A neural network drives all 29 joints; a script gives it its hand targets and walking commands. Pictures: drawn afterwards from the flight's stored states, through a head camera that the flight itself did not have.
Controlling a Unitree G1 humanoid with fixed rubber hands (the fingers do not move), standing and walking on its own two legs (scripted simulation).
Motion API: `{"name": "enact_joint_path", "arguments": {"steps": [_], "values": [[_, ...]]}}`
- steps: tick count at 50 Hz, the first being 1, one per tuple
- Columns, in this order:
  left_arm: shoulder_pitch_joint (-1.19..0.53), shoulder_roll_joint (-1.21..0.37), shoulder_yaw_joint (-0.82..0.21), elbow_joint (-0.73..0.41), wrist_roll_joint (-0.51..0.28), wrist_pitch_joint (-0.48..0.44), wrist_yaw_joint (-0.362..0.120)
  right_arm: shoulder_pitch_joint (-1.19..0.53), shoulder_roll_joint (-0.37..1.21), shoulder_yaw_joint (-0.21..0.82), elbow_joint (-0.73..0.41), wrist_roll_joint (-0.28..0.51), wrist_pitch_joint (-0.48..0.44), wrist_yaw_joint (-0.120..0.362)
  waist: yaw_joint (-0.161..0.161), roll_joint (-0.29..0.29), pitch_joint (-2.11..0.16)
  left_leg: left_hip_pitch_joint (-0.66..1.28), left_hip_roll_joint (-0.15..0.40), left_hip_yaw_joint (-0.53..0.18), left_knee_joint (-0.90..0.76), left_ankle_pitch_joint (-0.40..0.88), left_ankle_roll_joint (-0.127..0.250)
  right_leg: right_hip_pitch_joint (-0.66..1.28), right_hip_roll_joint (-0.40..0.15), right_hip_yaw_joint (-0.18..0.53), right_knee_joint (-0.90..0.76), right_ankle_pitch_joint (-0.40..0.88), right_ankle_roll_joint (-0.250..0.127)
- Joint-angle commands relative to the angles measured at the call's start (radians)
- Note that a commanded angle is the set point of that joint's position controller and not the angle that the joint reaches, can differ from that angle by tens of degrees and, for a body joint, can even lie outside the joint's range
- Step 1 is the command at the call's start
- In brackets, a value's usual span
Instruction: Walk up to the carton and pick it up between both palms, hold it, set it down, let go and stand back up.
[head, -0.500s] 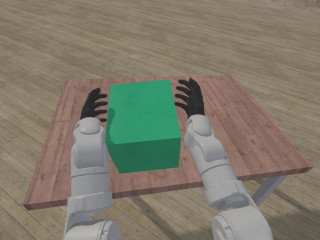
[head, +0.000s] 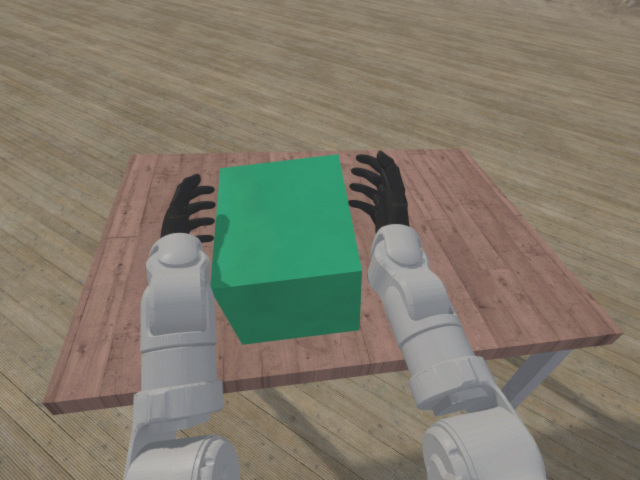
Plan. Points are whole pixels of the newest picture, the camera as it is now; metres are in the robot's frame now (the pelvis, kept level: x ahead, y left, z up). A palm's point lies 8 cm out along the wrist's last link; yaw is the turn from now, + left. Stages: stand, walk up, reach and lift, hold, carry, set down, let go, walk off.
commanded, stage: hold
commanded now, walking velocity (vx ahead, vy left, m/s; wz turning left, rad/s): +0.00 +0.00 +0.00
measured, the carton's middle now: (290, 249) +0.40 +0.01 +0.11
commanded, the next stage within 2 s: none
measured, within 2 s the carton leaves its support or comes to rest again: neither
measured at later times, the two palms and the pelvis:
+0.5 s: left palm (179, 241) +0.36 +0.14 +0.16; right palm (389, 224) +0.36 -0.11 +0.18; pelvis +0.00 +0.00 +0.00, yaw +0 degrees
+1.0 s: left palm (179, 239) +0.36 +0.14 +0.16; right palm (388, 221) +0.36 -0.11 +0.18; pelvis +0.00 +0.00 +0.00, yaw +0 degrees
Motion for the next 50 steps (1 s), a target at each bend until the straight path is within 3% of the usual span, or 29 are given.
{"name": "enact_joint_path", "arguments": {"steps": [1, 2, 4, 6, 7, 9, 10, 11, 12, 14, 16, 18, 21, 22, 23, 25, 28, 29, 31, 32, 33, 35, 36, 39, 41, 43, 44, 46, 50], "values": [[-0.756, -0.451, -0.471, -0.186, -0.183, -0.136, -0.173, -0.65, 0.442, 0.316, -0.237, 0.027, -0.052, 0.126, -0.017, 0.096, -0.52, 0.249, -0.076, 0.063, 0.009, 0.138, 0.039, -0.028, 0.036, -0.056, -0.058, 0.161, 0.073], [-0.756, -0.426, -0.457, -0.201, -0.164, -0.14, -0.172, -0.613, 0.437, 0.304, -0.205, 0.026, -0.045, 0.124, -0.028, 0.1, -0.523, 0.256, -0.08, 0.066, 0.003, 0.141, 0.038, -0.014, 0.035, -0.06, -0.061, 0.158, 0.076], [-0.769, -0.439, -0.444, -0.206, -0.14, -0.143, -0.165, -0.654, 0.44, 0.307, -0.207, 0.04, -0.05, 0.136, 0.002, 0.143, -0.515, 0.249, -0.076, 0.067, 0.004, 0.155, 0.031, -0.021, 0.037, -0.052, -0.052, 0.151, 0.071], [-0.732, -0.44, -0.43, -0.177, -0.143, -0.135, -0.168, -0.621, 0.42, 0.299, -0.193, 0.015, -0.052, 0.138, 0.013, 0.118, -0.51, 0.245, -0.068, 0.071, -0.002, 0.147, 0.035, -0.024, 0.039, -0.055, -0.06, 0.142, 0.062], [-0.764, -0.451, -0.452, -0.18, -0.143, -0.13, -0.168, -0.645, 0.408, 0.3, -0.186, 0.023, -0.054, 0.141, -0.01, 0.151, -0.519, 0.271, -0.066, 0.058, -0.001, 0.144, 0.029, -0.058, 0.043, -0.066, -0.052, 0.126, 0.063], [-0.736, -0.457, -0.461, -0.187, -0.139, -0.127, -0.169, -0.63, 0.418, 0.305, -0.179, 0.033, -0.061, 0.136, -0.014, 0.138, -0.527, 0.281, -0.07, 0.061, 0.014, 0.205, 0.024, -0.023, 0.047, -0.065, -0.051, 0.184, 0.062], [-0.686, -0.446, -0.424, -0.139, -0.135, -0.12, -0.176, -0.638, 0.429, 0.319, -0.194, 0.038, -0.055, 0.127, -0.009, 0.084, -0.491, 0.271, -0.077, 0.072, 0.003, 0.211, 0.039, -0.017, 0.05, -0.061, -0.07, 0.211, 0.077], [-0.719, -0.472, -0.449, -0.198, -0.142, -0.13, -0.177, -0.621, 0.438, 0.333, -0.203, 0.039, -0.056, 0.128, -0.013, 0.108, -0.543, 0.307, -0.078, 0.063, 0.021, 0.263, 0.024, -0.007, 0.052, -0.068, -0.056, 0.25, 0.07], [-0.677, -0.445, -0.413, -0.158, -0.115, -0.119, -0.177, -0.599, 0.414, 0.317, -0.158, 0.038, -0.042, 0.129, 0.003, 0.098, -0.454, 0.268, -0.076, 0.061, 0.004, 0.21, 0.031, -0.025, 0.05, -0.06, -0.069, 0.21, 0.068], [-0.75, -0.432, -0.449, -0.197, -0.141, -0.132, -0.178, -0.607, 0.411, 0.317, -0.202, 0.047, -0.05, 0.122, -0.026, 0.114, -0.507, 0.286, -0.08, 0.055, 0.018, 0.212, 0.024, -0.022, 0.047, -0.066, -0.058, 0.201, 0.073], [-0.766, -0.464, -0.473, -0.209, -0.155, -0.129, -0.173, -0.708, 0.424, 0.338, -0.263, 0.073, -0.069, 0.127, -0.008, 0.125, -0.558, 0.301, -0.071, 0.047, 0.025, 0.205, 0.024, -0.041, 0.056, -0.07, -0.06, 0.151, 0.066], [-0.756, -0.473, -0.495, -0.265, -0.177, -0.144, -0.167, -0.638, 0.459, 0.374, -0.273, 0.068, -0.062, 0.119, -0.019, 0.126, -0.567, 0.305, -0.08, 0.054, 0.037, 0.253, 0.018, -0.03, 0.049, -0.065, -0.041, 0.268, 0.077], [-0.732, -0.467, -0.515, -0.234, -0.182, -0.13, -0.165, -0.641, 0.438, 0.358, -0.285, 0.064, -0.059, 0.118, -0.016, 0.118, -0.562, 0.283, -0.077, 0.049, 0.03, 0.232, 0.023, -0.033, 0.054, -0.057, -0.055, 0.225, 0.07], [-0.69, -0.441, -0.447, -0.116, -0.132, -0.113, -0.168, -0.646, 0.399, 0.331, -0.229, 0.037, -0.056, 0.12, -0.016, 0.099, -0.471, 0.256, -0.077, 0.053, 0.012, 0.17, 0.035, -0.037, 0.048, -0.061, -0.075, 0.159, 0.069], [-0.719, -0.464, -0.476, -0.202, -0.172, -0.124, -0.172, -0.649, 0.436, 0.347, -0.281, 0.05, -0.061, 0.122, -0.012, 0.092, -0.509, 0.243, -0.075, 0.06, 0.004, 0.164, 0.039, -0.036, 0.046, -0.056, -0.062, 0.187, 0.073], [-0.724, -0.435, -0.425, -0.17, -0.134, -0.13, -0.168, -0.639, 0.417, 0.334, -0.216, 0.031, -0.049, 0.13, 0.008, 0.099, -0.458, 0.211, -0.075, 0.067, -0.02, 0.103, 0.041, -0.03, 0.04, -0.058, -0.068, 0.086, 0.065], [-0.788, -0.448, -0.462, -0.177, -0.169, -0.141, -0.168, -0.651, 0.408, 0.292, -0.182, 0.016, -0.055, 0.144, -0.018, 0.126, -0.514, 0.242, -0.072, 0.053, -0.013, 0.108, 0.032, -0.061, 0.037, -0.064, -0.071, 0.08, 0.058], [-0.76, -0.472, -0.468, -0.158, -0.177, -0.137, -0.164, -0.692, 0.43, 0.295, -0.225, 0.011, -0.068, 0.145, 0.006, 0.126, -0.548, 0.237, -0.065, 0.059, -0.005, 0.105, 0.029, -0.071, 0.043, -0.061, -0.067, 0.075, 0.052], [-0.783, -0.462, -0.473, -0.24, -0.178, -0.147, -0.16, -0.636, 0.449, 0.3, -0.206, 0.028, -0.066, 0.136, -0.009, 0.13, -0.588, 0.283, -0.072, 0.062, 0.024, 0.199, 0.027, -0.027, 0.04, -0.059, -0.048, 0.186, 0.062], [-0.744, -0.462, -0.456, -0.188, -0.152, -0.136, -0.162, -0.597, 0.422, 0.311, -0.17, 0.016, -0.05, 0.134, -0.016, 0.122, -0.517, 0.282, -0.075, 0.053, 0.021, 0.22, 0.026, -0.045, 0.05, -0.062, -0.06, 0.196, 0.066], [-0.741, -0.461, -0.479, -0.234, -0.174, -0.141, -0.162, -0.62, 0.435, 0.327, -0.236, 0.03, -0.06, 0.134, -0.015, 0.137, -0.592, 0.302, -0.073, 0.057, 0.035, 0.244, 0.022, -0.02, 0.043, -0.06, -0.043, 0.245, 0.068], [-0.7, -0.441, -0.437, -0.168, -0.158, -0.13, -0.167, -0.633, 0.418, 0.321, -0.211, 0.035, -0.054, 0.128, -0.004, 0.099, -0.522, 0.264, -0.072, 0.057, 0.009, 0.176, 0.038, -0.025, 0.041, -0.061, -0.059, 0.193, 0.074], [-0.75, -0.423, -0.445, -0.196, -0.162, -0.136, -0.173, -0.633, 0.43, 0.327, -0.218, 0.018, -0.057, 0.127, -0.015, 0.102, -0.539, 0.267, -0.075, 0.062, 0.012, 0.153, 0.044, -0.007, 0.033, -0.056, -0.058, 0.196, 0.076], [-0.761, -0.472, -0.485, -0.252, -0.186, -0.15, -0.158, -0.65, 0.466, 0.361, -0.252, 0.042, -0.072, 0.135, 0.006, 0.116, -0.608, 0.295, -0.068, 0.061, 0.031, 0.209, 0.026, -0.021, 0.048, -0.064, -0.035, 0.227, 0.071], [-0.754, -0.446, -0.468, -0.156, -0.154, -0.13, -0.163, -0.66, 0.412, 0.303, -0.226, 0.018, -0.064, 0.138, -0.009, 0.139, -0.54, 0.262, -0.073, 0.064, 0.006, 0.128, 0.027, -0.048, 0.041, -0.06, -0.06, 0.124, 0.062], [-0.697, -0.414, -0.407, -0.1, -0.116, -0.115, -0.168, -0.653, 0.397, 0.284, -0.182, 0.018, -0.049, 0.136, -0.001, 0.104, -0.429, 0.214, -0.074, 0.063, -0.015, 0.104, 0.048, -0.053, 0.032, -0.054, -0.082, 0.089, 0.066], [-0.781, -0.439, -0.437, -0.146, -0.151, -0.136, -0.167, -0.653, 0.418, 0.27, -0.168, 0.003, -0.049, 0.141, -0.019, 0.096, -0.482, 0.227, -0.074, 0.057, -0.015, 0.072, 0.043, -0.067, 0.033, -0.061, -0.073, 0.062, 0.066], [-0.747, -0.423, -0.403, -0.134, -0.116, -0.131, -0.173, -0.609, 0.4, 0.272, -0.115, -0.004, -0.047, 0.139, -0.014, 0.113, -0.427, 0.232, -0.074, 0.068, -0.013, 0.096, 0.033, -0.047, 0.036, -0.067, -0.075, 0.075, 0.064], [-0.777, -0.458, -0.43, -0.163, -0.15, -0.142, -0.169, -0.665, 0.439, 0.3, -0.182, 0.012, -0.071, 0.141, 0.0, 0.105, -0.52, 0.265, -0.07, 0.064, 0.001, 0.174, 0.033, -0.044, 0.047, -0.068, -0.062, 0.165, 0.064]]}}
